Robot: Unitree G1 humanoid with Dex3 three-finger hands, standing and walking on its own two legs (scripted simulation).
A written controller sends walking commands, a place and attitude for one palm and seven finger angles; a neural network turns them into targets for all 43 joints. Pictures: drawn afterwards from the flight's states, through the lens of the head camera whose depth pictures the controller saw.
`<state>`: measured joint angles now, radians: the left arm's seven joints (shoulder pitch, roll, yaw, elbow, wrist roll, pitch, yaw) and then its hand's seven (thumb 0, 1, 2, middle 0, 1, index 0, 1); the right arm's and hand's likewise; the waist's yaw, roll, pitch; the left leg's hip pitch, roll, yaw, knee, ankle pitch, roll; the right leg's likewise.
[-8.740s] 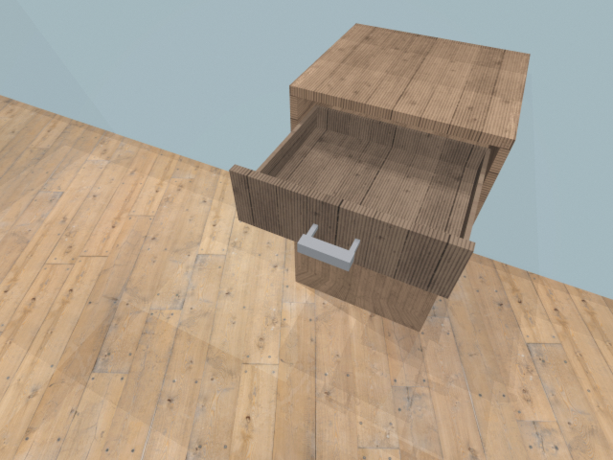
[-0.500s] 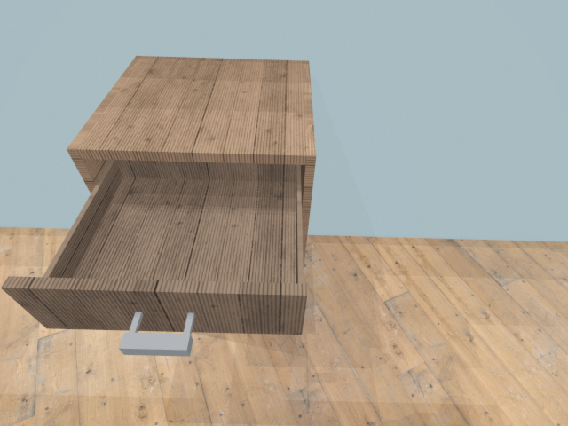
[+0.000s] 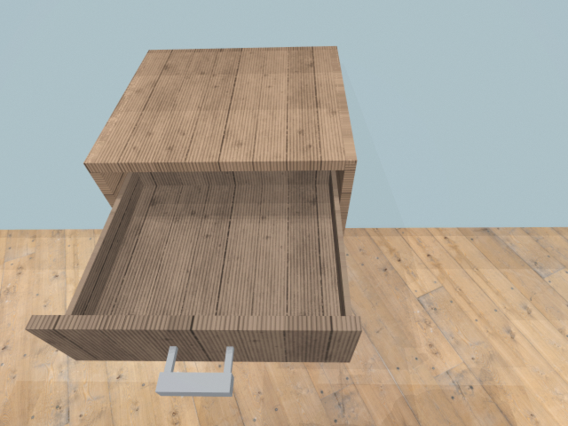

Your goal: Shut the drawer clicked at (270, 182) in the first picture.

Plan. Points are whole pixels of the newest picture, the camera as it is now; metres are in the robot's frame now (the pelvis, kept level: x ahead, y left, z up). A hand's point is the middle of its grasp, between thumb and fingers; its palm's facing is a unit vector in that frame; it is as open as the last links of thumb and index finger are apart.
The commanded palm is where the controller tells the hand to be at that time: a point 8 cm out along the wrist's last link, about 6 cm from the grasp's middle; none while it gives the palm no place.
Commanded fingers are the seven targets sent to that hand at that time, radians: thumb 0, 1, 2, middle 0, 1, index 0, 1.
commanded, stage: come to a stop and stand still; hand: left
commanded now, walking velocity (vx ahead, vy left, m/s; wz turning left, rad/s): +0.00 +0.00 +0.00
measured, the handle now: (198, 368) +0.21 +0.14 -0.05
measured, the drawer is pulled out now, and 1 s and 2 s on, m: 0.30 0.30 0.30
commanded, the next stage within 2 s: look again from close up in 0.44 s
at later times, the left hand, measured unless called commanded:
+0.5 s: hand out of the picture +0.05 +0.17 -0.17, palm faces +0.05 -0.97 -0.25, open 7.4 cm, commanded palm none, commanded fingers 0.00 0.90 0.90 -0.20 -0.30 -0.20 -0.30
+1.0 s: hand out of the picture +0.03 +0.14 -0.16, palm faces +0.04 -0.97 -0.24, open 7.3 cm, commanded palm none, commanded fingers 0.00 0.90 0.90 -0.20 -0.30 -0.20 -0.30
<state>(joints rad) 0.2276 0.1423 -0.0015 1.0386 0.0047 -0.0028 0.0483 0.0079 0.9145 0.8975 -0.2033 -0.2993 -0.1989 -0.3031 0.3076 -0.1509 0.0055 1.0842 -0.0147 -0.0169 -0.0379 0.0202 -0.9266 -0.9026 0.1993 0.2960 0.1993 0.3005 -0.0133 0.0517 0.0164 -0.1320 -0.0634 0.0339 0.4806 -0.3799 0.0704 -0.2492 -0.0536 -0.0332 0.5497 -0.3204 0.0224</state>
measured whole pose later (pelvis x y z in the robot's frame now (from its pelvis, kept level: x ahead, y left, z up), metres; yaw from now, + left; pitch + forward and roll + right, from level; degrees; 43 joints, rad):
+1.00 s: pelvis +0.01 -0.04 +0.00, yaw +1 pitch +0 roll +0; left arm 0.26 0.15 0.00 1.05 0.01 0.00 0.06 0.01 0.92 0.90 -0.21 -0.30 -0.20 -0.30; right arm 0.25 -0.18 0.01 1.11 0.00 0.00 -0.04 0.00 -0.91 -0.90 0.20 0.30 0.20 0.30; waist -0.01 0.03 0.06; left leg -0.03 -0.02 0.01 0.39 -0.35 0.02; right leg -0.16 -0.02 -0.06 0.49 -0.33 -0.01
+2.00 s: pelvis -0.02 -0.02 +0.00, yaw +1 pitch +2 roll -1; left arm 0.27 0.15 -0.01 1.07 0.01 -0.01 0.04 0.01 0.92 0.90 -0.21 -0.30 -0.20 -0.30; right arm 0.38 -0.13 0.03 1.07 -0.02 -0.03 -0.02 0.00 -0.91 -0.90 0.20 0.30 0.20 0.30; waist -0.02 0.04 -0.01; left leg -0.17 -0.03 0.04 0.53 -0.39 0.05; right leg -0.26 -0.02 -0.06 0.54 -0.30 0.00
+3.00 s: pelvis -0.01 -0.02 +0.01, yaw +0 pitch -1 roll +0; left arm 0.30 0.15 0.00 1.07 0.01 0.00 0.05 0.01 0.92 0.90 -0.20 -0.30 -0.20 -0.30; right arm 0.30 -0.13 0.02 1.14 0.00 -0.03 -0.04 0.00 -0.91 -0.90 0.20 0.30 0.20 0.30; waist 0.00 0.00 0.04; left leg -0.05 -0.04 0.04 0.40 -0.33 0.05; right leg -0.17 -0.03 -0.05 0.47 -0.28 0.00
